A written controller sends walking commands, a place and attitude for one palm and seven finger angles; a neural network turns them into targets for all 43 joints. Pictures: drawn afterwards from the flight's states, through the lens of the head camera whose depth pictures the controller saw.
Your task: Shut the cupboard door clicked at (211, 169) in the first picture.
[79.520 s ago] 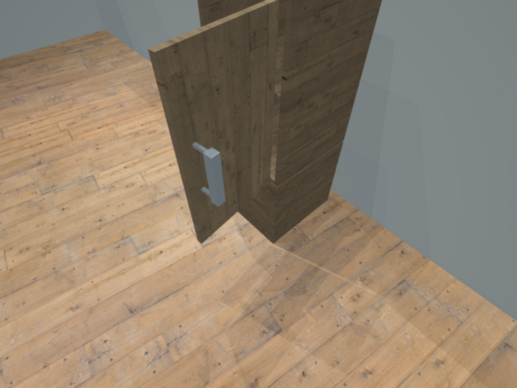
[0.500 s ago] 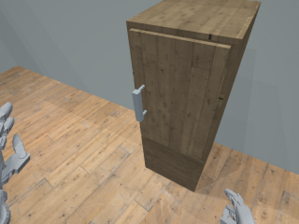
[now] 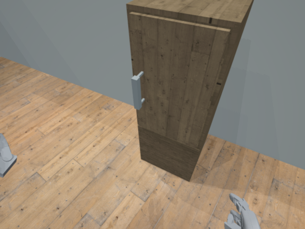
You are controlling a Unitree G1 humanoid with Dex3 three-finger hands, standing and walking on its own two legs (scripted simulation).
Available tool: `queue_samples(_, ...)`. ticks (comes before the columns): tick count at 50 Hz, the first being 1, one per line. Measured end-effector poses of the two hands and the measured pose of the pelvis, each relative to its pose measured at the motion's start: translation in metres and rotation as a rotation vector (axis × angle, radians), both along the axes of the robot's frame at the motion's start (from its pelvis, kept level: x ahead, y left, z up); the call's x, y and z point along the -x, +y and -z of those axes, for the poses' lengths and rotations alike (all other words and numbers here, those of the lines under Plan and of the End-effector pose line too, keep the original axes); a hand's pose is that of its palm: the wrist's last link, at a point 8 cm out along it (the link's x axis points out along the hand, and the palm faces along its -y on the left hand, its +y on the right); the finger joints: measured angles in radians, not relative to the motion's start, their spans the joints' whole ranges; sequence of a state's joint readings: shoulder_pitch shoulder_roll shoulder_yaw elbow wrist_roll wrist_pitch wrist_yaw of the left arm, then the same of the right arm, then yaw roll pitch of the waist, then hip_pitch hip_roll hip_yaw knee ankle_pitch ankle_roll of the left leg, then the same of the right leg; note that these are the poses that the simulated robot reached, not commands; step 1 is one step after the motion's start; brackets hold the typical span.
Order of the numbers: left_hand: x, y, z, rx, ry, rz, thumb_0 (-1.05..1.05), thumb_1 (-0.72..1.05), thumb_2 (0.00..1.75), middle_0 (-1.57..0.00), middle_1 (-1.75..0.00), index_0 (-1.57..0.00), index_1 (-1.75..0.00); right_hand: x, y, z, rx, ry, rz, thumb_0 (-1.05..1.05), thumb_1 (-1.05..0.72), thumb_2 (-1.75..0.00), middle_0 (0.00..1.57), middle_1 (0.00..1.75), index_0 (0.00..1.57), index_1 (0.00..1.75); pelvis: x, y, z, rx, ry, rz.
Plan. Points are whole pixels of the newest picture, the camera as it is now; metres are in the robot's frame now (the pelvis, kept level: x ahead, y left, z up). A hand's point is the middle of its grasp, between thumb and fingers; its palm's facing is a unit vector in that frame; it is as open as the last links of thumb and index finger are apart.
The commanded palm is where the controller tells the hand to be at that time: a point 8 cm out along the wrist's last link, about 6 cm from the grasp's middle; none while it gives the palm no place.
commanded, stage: step back with the hand held close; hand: left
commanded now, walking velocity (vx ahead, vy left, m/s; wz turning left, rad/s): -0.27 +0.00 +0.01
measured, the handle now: (139, 90) +0.67 +0.11 -0.04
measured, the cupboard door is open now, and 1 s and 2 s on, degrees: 0 0 0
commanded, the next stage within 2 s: stop stepping back and stand still in 0.78 s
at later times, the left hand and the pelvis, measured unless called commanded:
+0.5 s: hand out of the picture +0.13 +0.27 +0.18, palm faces +0.55 -0.68 -0.48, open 7.4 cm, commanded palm +0.05 +0.30 +0.20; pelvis -0.05 -0.02 -0.01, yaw +6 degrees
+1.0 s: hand out of the picture -0.02 +0.25 +0.20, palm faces +0.65 -0.61 -0.46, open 7.4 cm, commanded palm -0.09 +0.27 +0.20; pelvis -0.16 -0.05 -0.04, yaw +13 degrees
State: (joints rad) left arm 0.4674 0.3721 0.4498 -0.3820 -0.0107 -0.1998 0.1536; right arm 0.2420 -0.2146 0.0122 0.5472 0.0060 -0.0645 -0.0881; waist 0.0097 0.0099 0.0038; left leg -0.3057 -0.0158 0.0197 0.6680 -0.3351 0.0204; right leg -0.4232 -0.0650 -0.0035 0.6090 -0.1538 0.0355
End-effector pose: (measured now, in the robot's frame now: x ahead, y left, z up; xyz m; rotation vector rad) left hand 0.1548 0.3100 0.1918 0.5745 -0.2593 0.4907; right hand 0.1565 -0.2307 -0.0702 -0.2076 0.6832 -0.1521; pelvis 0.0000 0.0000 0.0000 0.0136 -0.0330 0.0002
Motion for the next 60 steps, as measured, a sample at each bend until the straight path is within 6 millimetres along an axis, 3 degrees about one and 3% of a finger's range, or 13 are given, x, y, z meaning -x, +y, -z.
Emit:
queue_samples(4,0.009,-0.013,0.01,0.033,0.001,0.016,0.01,0.89,0.9,-0.21,-0.3,-0.21,-0.3,0.017,-0.008,0.005,0.015,0.029,-0.012,0.02,-0.9,-0.9,0.2,0.3,0.2,0.3,0.011,-0.007,0.002,0.004,0.004,-0.009)
queue_samples(9,0.02,-0.024,-0.002,-0.008,-0.047,0.063,0.02,0.89,0.9,-0.21,-0.3,-0.21,-0.3,0.037,-0.02,0.003,0.052,0.065,-0.01,0.02,-0.9,-0.9,0.2,0.3,0.2,0.3,0.024,-0.012,0.002,0.004,0.017,-0.021)
queue_samples(14,0.032,-0.02,-0.019,-0.088,-0.084,0.069,0.01,0.89,0.9,-0.21,-0.3,-0.21,-0.3,0.051,-0.03,0.001,0.069,0.07,0.011,0.02,-0.9,-0.9,0.2,0.3,0.2,0.3,0.033,-0.013,0.001,0.006,0.024,-0.031)
queue_samples(18,0.043,-0.013,-0.019,-0.106,-0.076,0.04,0.01,0.89,0.9,-0.21,-0.3,-0.21,-0.3,0.057,-0.033,0.003,0.068,0.066,0.02,0.02,-0.9,-0.9,0.2,0.3,0.2,0.3,0.039,-0.012,0.002,0.006,0.021,-0.04)
queue_samples(27,0.082,-0.01,0.001,-0.081,-0.048,-0.042,0.01,0.89,0.9,-0.21,-0.3,-0.21,-0.3,0.053,-0.022,0.013,0.055,0.054,-0.068,0.02,-0.9,-0.9,0.2,0.3,0.2,0.3,0.057,-0.019,0.011,-0.007,0.001,-0.146)
queue_samples(34,0.135,-0.02,-0.008,-0.121,-0.102,-0.129,0.01,0.89,0.9,-0.21,-0.3,-0.21,-0.3,0.033,-0.009,0.021,0.033,0.016,-0.197,0.02,-0.9,-0.9,0.2,0.3,0.2,0.3,0.076,-0.032,0.021,-0.034,-0.004,-0.194)
queue_samples(38,0.152,-0.024,-0.015,-0.082,-0.137,-0.127,0.01,0.89,0.9,-0.21,-0.3,-0.21,-0.3,0.035,-0.002,0.017,0.02,0.012,-0.228,0.02,-0.9,-0.9,0.2,0.3,0.2,0.3,0.096,-0.031,0.017,-0.036,0.004,-0.188)
queue_samples(45,0.171,-0.025,-0.023,-0.104,-0.15,-0.038,0.01,0.89,0.9,-0.21,-0.3,-0.21,-0.3,0.08,0.001,0.014,-0.001,-0.035,-0.168,0.01,-0.9,-0.9,0.2,0.3,0.2,0.3,0.137,-0.037,0.019,0.06,-0.023,-0.213)
queue_samples(48,0.2,-0.031,-0.029,-0.136,-0.205,-0.047,0.01,0.89,0.9,-0.21,-0.3,-0.21,-0.3,0.103,-0.003,0.022,-0.04,-0.029,-0.158,0.01,-0.9,-0.9,0.2,0.3,0.2,0.3,0.147,-0.046,0.026,0.054,-0.031,-0.24)
queue_samples(51,0.235,-0.037,-0.014,-0.16,-0.153,-0.1,0.01,0.89,0.9,-0.21,-0.3,-0.21,-0.3,0.12,-0.01,0.034,-0.061,-0.04,-0.162,0.01,-0.9,-0.9,0.2,0.3,0.2,0.3,0.164,-0.051,0.038,-0.006,-0.011,-0.214)
queue_samples(55,0.265,-0.028,-0.005,-0.066,-0.082,-0.151,0.01,0.89,0.9,-0.21,-0.3,-0.21,-0.3,0.157,-0.018,0.035,0.02,0.089,-0.211,0.02,-0.9,-0.9,0.2,0.3,0.2,0.3,0.183,-0.041,0.02,-0.033,-0.018,-0.177)
queue_samples(58,0.271,-0.014,-0.014,-0.006,-0.14,-0.166,0.01,0.89,0.9,-0.22,-0.3,-0.21,-0.3,0.184,-0.018,0.015,0.067,0.113,-0.189,0.02,-0.9,-0.9,0.2,0.3,0.2,0.3,0.192,-0.034,0.002,-0.034,0.006,-0.151)
queue_samples(60,0.266,-0.005,-0.019,0.008,-0.196,-0.15,0.01,0.89,0.9,-0.21,-0.3,-0.21,-0.3,0.195,-0.018,0.004,0.095,0.071,-0.165,0.02,-0.9,-0.9,0.2,0.3,0.2,0.3,0.199,-0.026,0.0,-0.004,0.02,-0.14)
